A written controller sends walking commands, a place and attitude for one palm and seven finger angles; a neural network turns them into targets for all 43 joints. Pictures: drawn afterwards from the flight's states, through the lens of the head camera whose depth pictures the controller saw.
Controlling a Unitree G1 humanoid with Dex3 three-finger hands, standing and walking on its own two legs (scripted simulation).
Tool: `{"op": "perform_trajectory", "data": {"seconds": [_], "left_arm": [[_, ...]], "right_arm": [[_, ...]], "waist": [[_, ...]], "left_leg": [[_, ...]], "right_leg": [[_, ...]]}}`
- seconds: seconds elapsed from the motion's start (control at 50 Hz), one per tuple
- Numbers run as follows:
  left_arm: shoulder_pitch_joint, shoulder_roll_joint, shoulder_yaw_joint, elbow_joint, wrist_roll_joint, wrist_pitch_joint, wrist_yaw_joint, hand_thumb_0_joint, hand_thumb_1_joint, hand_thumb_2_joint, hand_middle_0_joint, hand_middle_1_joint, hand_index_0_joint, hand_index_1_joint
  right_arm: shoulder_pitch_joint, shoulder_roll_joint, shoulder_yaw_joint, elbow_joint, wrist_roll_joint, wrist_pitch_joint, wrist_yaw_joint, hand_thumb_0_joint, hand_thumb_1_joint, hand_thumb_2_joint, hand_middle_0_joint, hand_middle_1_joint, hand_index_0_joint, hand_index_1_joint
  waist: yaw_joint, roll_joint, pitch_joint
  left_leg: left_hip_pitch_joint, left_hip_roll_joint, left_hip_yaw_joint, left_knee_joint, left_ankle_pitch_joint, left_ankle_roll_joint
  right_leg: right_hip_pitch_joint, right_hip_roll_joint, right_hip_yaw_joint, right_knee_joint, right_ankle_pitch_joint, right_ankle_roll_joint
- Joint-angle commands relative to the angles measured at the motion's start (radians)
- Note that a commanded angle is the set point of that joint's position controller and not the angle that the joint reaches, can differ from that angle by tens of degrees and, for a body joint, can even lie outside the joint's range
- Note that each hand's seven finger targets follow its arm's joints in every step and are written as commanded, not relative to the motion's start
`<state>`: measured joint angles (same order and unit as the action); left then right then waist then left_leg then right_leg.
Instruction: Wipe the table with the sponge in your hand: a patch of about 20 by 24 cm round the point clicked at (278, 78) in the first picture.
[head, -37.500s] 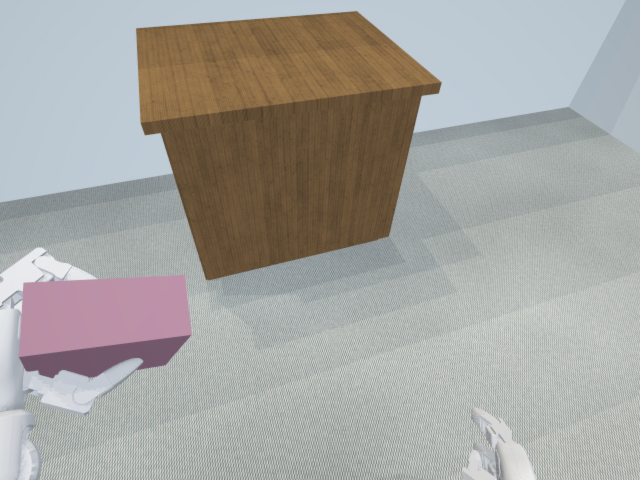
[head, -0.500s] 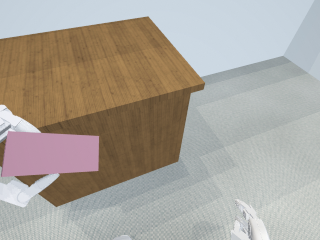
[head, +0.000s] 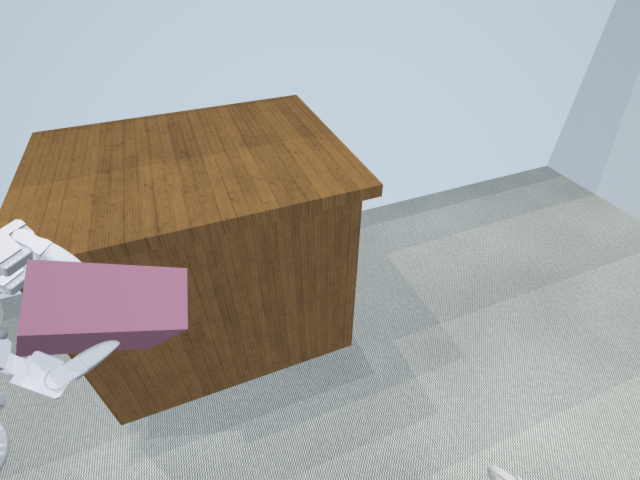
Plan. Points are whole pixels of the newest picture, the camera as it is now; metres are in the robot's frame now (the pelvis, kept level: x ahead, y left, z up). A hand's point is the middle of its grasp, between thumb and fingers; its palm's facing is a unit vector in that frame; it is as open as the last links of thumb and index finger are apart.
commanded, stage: stop stepping back and stand still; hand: left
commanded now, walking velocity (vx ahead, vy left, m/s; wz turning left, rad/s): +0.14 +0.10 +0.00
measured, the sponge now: (123, 312) +0.23 +0.20 +0.19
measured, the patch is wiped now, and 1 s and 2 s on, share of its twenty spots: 1.00 1.00 1.00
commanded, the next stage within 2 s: stand and wait in 0.38 s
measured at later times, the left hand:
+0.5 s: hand (24, 354) +0.17 +0.24 +0.21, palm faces +0.47 -0.78 -0.40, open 9.9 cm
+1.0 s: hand (52, 339) +0.20 +0.25 +0.19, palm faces +0.41 -0.84 -0.36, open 9.9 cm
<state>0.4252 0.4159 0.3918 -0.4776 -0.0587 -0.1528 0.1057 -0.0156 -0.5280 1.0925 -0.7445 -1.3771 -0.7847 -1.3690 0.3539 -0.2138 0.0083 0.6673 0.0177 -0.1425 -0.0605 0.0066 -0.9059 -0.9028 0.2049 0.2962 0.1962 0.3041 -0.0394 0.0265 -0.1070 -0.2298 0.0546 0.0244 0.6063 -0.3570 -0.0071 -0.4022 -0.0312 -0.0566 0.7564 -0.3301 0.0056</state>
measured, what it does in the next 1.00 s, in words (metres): steps on the spot: right foot, then left foot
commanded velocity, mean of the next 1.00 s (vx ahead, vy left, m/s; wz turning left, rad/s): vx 0.05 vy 0.02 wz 0.00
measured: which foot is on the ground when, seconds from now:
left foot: down 0.00-0.02, up 0.04-0.24, down 0.26-1.00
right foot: up 0.00-0.00, down 0.02-1.00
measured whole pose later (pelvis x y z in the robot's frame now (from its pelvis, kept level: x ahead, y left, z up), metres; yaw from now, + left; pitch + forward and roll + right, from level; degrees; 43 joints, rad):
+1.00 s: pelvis -0.02 +0.01 +0.01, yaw +0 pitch -1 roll -1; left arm 0.46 0.36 0.34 -0.54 -0.06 -0.14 0.15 -0.02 -0.53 1.09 -0.74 -1.38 -0.78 -1.37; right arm 0.17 -0.19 0.02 0.62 0.01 -0.10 -0.05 0.01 -0.91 -0.90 0.21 0.30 0.20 0.30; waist 0.00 0.01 0.02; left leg -0.26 0.03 0.03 0.52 -0.24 0.01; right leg -0.21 0.00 -0.03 0.45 -0.23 0.01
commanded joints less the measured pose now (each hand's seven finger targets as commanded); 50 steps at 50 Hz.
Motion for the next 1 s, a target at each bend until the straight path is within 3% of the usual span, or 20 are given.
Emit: {"op": "perform_trajectory", "data": {"seconds": [0.0,0.02,0.04,0.06,0.12,0.2,0.22,0.24,0.26,0.32,0.42,0.44,0.46,0.48,0.52,0.6,0.62,0.66,0.84,0.98], "left_arm": [[-0.106,0.156,0.079,-0.122,0.0,-0.028,0.011,0.0,0.1,1.3,-1.2,-1.6,-1.2,-1.6],[-0.162,0.169,0.097,-0.15,-0.011,-0.04,0.007,0.0,0.1,1.3,-1.2,-1.6,-1.2,-1.6],[-0.199,0.151,0.091,-0.148,-0.012,-0.061,-0.002,0.0,0.1,1.3,-1.2,-1.6,-1.2,-1.6],[-0.171,0.163,0.096,-0.157,-0.006,-0.067,-0.008,0.0,0.1,1.3,-1.2,-1.6,-1.2,-1.6],[-0.14,0.177,0.109,-0.271,-0.011,-0.075,0.007,0.0,0.1,1.3,-1.2,-1.6,-1.2,-1.6],[-0.103,0.172,0.079,-0.357,0.001,-0.07,0.051,0.0,0.1,1.3,-1.2,-1.6,-1.2,-1.6],[-0.106,0.163,0.079,-0.368,-0.001,-0.074,0.06,0.0,0.1,1.3,-1.2,-1.6,-1.2,-1.6],[-0.136,0.142,0.073,-0.377,-0.001,-0.076,0.069,0.0,0.1,1.3,-1.2,-1.6,-1.2,-1.6],[-0.201,0.177,0.099,-0.375,0.017,-0.071,0.076,0.0,0.1,1.3,-1.2,-1.6,-1.2,-1.6],[-0.137,0.168,0.114,-0.222,0.017,-0.053,0.073,0.0,0.1,1.3,-1.2,-1.6,-1.2,-1.6],[-0.025,0.092,0.056,-0.14,-0.008,-0.01,0.051,0.0,0.1,1.3,-1.2,-1.6,-1.2,-1.6],[-0.036,0.101,0.049,-0.158,-0.002,-0.011,0.044,0.0,0.1,1.3,-1.2,-1.6,-1.2,-1.6],[-0.043,0.124,0.053,-0.163,0.001,-0.012,0.037,0.0,0.1,1.3,-1.2,-1.6,-1.2,-1.6],[-0.08,0.137,0.051,-0.19,-0.004,-0.015,0.032,0.0,0.1,1.3,-1.2,-1.6,-1.2,-1.6],[-0.155,0.143,0.061,-0.248,-0.009,-0.042,0.034,0.0,0.1,1.3,-1.2,-1.6,-1.2,-1.6],[-0.147,0.177,0.093,-0.415,-0.002,-0.059,0.065,0.0,0.1,1.3,-1.2,-1.6,-1.2,-1.6],[-0.116,0.175,0.096,-0.416,-0.003,-0.062,0.076,0.0,0.1,1.3,-1.2,-1.6,-1.2,-1.6],[-0.109,0.15,0.082,-0.426,0.0,-0.066,0.093,0.0,0.1,1.3,-1.2,-1.6,-1.2,-1.6],[-0.026,0.101,0.063,-0.224,-0.006,-0.051,0.068,0.0,0.1,1.3,-1.2,-1.6,-1.2,-1.6],[-0.044,0.164,0.096,-0.354,-0.006,-0.063,0.073,0.0,0.1,1.3,-1.2,-1.6,-1.2,-1.6]], "right_arm": [[-0.204,-0.13,-0.063,-0.181,0.012,-0.014,-0.015,0.0,-0.9,-0.9,0.2,0.3,0.2,0.3],[-0.229,-0.144,-0.069,-0.186,0.012,-0.019,-0.015,0.0,-0.9,-0.9,0.2,0.3,0.2,0.3],[-0.221,-0.124,-0.058,-0.156,0.0,-0.027,-0.007,0.0,-0.9,-0.9,0.2,0.3,0.2,0.3],[-0.179,-0.132,-0.064,-0.13,0.009,-0.021,0.005,0.0,-0.9,-0.9,0.2,0.3,0.2,0.3],[-0.221,-0.102,-0.051,-0.153,0.007,-0.005,0.001,0.0,-0.9,-0.9,0.2,0.3,0.2,0.3],[-0.227,-0.101,-0.034,-0.162,-0.01,-0.039,-0.033,0.0,-0.9,-0.9,0.2,0.3,0.2,0.3],[-0.229,-0.127,-0.038,-0.171,-0.019,-0.045,-0.038,0.0,-0.9,-0.9,0.2,0.3,0.2,0.3],[-0.231,-0.151,-0.041,-0.175,-0.018,-0.05,-0.034,0.0,-0.9,-0.9,0.2,0.3,0.2,0.3],[-0.241,-0.138,-0.045,-0.188,-0.007,-0.061,-0.031,0.0,-0.9,-0.9,0.2,0.3,0.2,0.3],[-0.202,-0.118,-0.053,-0.156,0.009,-0.061,-0.005,0.0,-0.9,-0.9,0.2,0.3,0.2,0.3],[-0.243,-0.124,-0.029,-0.2,0.007,-0.021,-0.011,0.0,-0.9,-0.9,0.2,0.3,0.2,0.3],[-0.248,-0.117,-0.031,-0.208,0.005,-0.014,-0.01,0.0,-0.9,-0.9,0.2,0.3,0.2,0.3],[-0.246,-0.11,-0.04,-0.205,0.004,-0.003,-0.005,0.0,-0.9,-0.9,0.2,0.3,0.2,0.3],[-0.25,-0.113,-0.042,-0.204,0.007,-0.004,0.003,0.0,-0.9,-0.9,0.2,0.3,0.2,0.3],[-0.237,-0.108,-0.047,-0.174,0.011,-0.021,0.011,0.0,-0.9,-0.9,0.2,0.3,0.2,0.3],[-0.262,-0.098,-0.036,-0.181,-0.007,-0.007,-0.014,0.0,-0.9,-0.9,0.2,0.3,0.2,0.3],[-0.266,-0.111,-0.038,-0.185,-0.013,-0.01,-0.021,0.0,-0.9,-0.9,0.2,0.3,0.2,0.3],[-0.28,-0.131,-0.038,-0.202,-0.01,-0.011,-0.023,0.0,-0.9,-0.9,0.2,0.3,0.2,0.3],[-0.262,-0.115,-0.045,-0.193,0.005,-0.015,-0.005,0.0,-0.9,-0.9,0.2,0.3,0.2,0.3],[-0.286,-0.113,-0.039,-0.211,-0.005,-0.007,-0.008,0.0,-0.9,-0.9,0.2,0.3,0.2,0.3]], "waist": [[0.046,-0.336,0.012],[0.035,-0.33,0.045],[0.014,-0.214,0.06],[0.007,-0.264,0.045],[0.003,-0.19,0.04],[0.008,-0.023,0.022],[0.013,0.137,0.028],[0.015,0.36,0.062],[0.017,0.37,0.079],[0.025,0.149,0.076],[0.047,0.095,0.09],[0.051,-0.023,0.081],[0.047,-0.221,0.085],[0.038,-0.268,0.093],[0.025,-0.183,0.008],[0.017,-0.027,0.011],[0.022,0.066,0.027],[0.047,0.263,0.05],[0.031,-0.02,-0.007],[0.041,0.07,-0.042]], "left_leg": [[-0.435,-0.056,0.043,0.46,-0.258,0.065],[-0.443,-0.056,-0.063,0.635,-0.152,0.05],[-0.409,-0.013,-0.09,0.657,-0.048,0.04],[-0.361,-0.005,-0.092,0.648,-0.019,0.037],[-0.124,0.031,-0.021,0.352,0.018,0.05],[0.101,-0.02,0.058,-0.098,-0.106,0.081],[0.049,0.038,-0.089,-0.246,-0.272,0.118],[0.031,0.197,-0.344,-0.396,-0.445,0.181],[-0.089,0.284,-0.423,-0.485,-0.457,0.234],[-0.091,0.236,-0.302,-0.384,-0.28,0.192],[-0.229,0.128,-0.135,-0.235,-0.256,0.092],[-0.285,0.075,-0.072,-0.077,-0.21,0.074],[-0.36,-0.003,0.007,0.191,-0.154,0.042],[-0.389,-0.032,-0.017,0.376,-0.096,0.026],[-0.288,0.006,-0.069,0.398,-0.044,0.018],[0.033,0.011,-0.031,-0.052,0.074,0.036],[0.055,0.021,-0.075,-0.166,0.054,0.043],[-0.005,0.164,-0.303,-0.334,-0.076,0.1],[-0.015,0.057,-0.115,-0.169,0.226,0.038],[0.035,0.061,-0.11,-0.183,0.355,0.036]], "right_leg": [[0.368,-0.231,0.356,-0.498,-0.117,-0.096],[0.208,-0.341,0.61,-0.615,-0.253,-0.148],[0.101,-0.343,0.546,-0.633,-0.397,-0.151],[0.054,-0.305,0.512,-0.61,-0.378,-0.151],[-0.125,-0.261,0.25,-0.559,-0.339,-0.123],[-0.124,-0.184,0.148,-0.396,-0.396,-0.096],[-0.1,-0.1,0.106,-0.225,-0.391,-0.071],[-0.168,0.035,-0.024,0.055,-0.273,-0.02],[-0.159,0.051,-0.001,0.302,-0.217,-0.003],[-0.151,-0.019,0.058,0.278,-0.126,-0.001],[0.256,0.048,-0.057,-0.31,0.005,-0.007],[0.326,0.01,0.007,-0.397,0.039,-0.03],[0.317,-0.149,0.265,-0.507,-0.024,-0.103],[0.269,-0.307,0.486,-0.589,0.074,-0.158],[0.228,-0.295,0.393,-0.541,0.097,-0.173],[0.075,-0.2,0.186,-0.424,-0.022,-0.112],[0.067,-0.135,0.146,-0.357,-0.057,-0.082],[0.073,0.003,0.048,-0.216,-0.02,-0.015],[0.237,-0.04,0.115,-0.366,0.266,-0.017],[0.255,-0.041,0.105,-0.353,0.333,-0.018]]}}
